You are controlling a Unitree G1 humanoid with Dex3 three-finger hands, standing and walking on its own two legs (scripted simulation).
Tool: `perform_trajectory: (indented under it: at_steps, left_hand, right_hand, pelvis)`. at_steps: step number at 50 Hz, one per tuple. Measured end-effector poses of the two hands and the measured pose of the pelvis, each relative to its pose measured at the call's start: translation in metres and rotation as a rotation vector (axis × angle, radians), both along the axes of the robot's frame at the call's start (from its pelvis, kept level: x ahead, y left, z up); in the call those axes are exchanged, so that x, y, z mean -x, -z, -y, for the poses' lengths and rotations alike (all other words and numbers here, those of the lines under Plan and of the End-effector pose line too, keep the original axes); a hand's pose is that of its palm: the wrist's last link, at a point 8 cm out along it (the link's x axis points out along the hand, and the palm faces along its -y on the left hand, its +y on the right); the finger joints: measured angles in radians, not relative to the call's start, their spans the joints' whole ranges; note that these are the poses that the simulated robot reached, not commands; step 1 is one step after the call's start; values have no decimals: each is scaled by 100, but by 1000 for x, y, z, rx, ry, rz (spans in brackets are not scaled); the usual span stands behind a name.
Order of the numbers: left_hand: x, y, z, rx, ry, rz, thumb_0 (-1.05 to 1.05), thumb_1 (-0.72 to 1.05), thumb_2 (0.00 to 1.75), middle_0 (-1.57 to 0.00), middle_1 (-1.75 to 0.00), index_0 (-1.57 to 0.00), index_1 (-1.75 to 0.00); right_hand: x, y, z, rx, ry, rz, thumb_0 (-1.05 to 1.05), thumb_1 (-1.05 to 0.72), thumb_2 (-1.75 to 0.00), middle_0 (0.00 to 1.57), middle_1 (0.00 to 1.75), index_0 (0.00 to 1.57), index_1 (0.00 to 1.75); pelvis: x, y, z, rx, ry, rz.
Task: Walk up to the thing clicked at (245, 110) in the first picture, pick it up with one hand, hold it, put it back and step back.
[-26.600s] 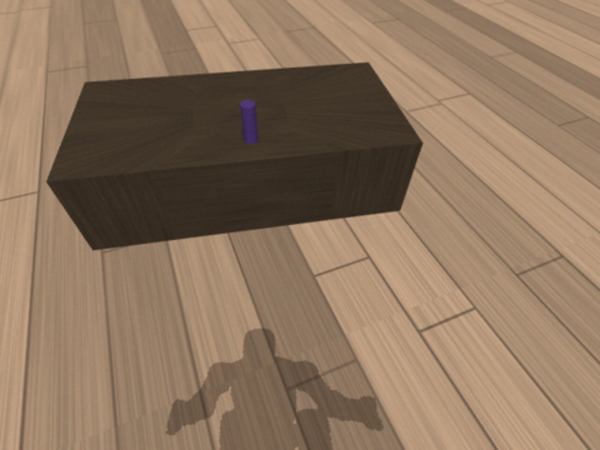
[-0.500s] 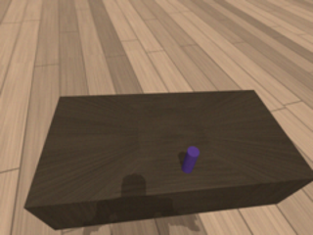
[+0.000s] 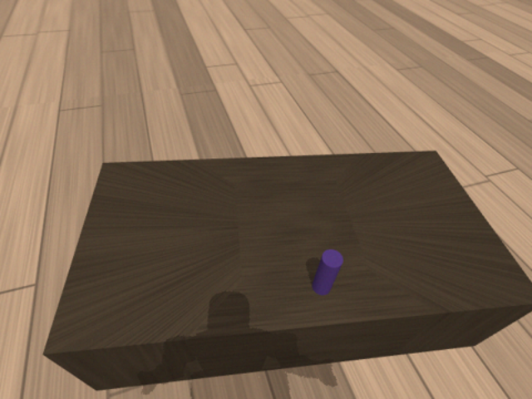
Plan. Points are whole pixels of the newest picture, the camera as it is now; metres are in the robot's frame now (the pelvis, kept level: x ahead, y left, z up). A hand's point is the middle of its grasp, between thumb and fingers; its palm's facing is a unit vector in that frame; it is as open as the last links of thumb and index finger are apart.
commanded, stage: stand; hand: right
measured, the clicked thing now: (326, 273) +0.49 -0.20 -0.31
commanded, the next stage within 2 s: none
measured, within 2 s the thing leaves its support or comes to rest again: neither
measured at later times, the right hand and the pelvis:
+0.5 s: hand out of the picture +0.07 -0.25 -0.15, palm faces +0.00 +0.93 -0.36, open 7.4 cm; pelvis +0.00 +0.00 +0.00, yaw +0 degrees
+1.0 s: hand out of the picture +0.08 -0.25 -0.15, palm faces -0.01 +0.94 -0.35, open 7.4 cm; pelvis +0.00 +0.00 +0.00, yaw +1 degrees
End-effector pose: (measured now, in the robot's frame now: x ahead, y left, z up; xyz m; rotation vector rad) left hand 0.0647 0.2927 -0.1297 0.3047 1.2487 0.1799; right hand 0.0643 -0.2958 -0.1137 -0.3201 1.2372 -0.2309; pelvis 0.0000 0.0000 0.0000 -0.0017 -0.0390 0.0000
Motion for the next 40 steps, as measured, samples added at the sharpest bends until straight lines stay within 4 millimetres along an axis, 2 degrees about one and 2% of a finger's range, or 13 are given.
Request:
perform_trajectory:
  at_steps: [5,12,40]
  left_hand:
    - [0,-1,-1,-2,-2,0,1,90,90,-20,-30,-21,-30]
    - [0,-1,-1,-3,-1,1,1,90,90,-20,-30,-21,-30]
    - [2,-4,-2,-9,-6,3,1,90,90,-20,-30,-21,-30]
  right_hand:
    - [-3,0,-1,-3,-2,6,0,-68,-85,20,30,21,29]
    - [-6,0,0,-5,-2,10,0,-85,-89,20,30,21,30]
    - [-2,2,1,-14,-2,-5,0,-90,-90,20,30,21,30]
  pelvis:
    - [-1,0,0,-1,0,0]
    - [-1,0,0,0,-1,-1]
    - [-2,0,1,-2,-10,-1]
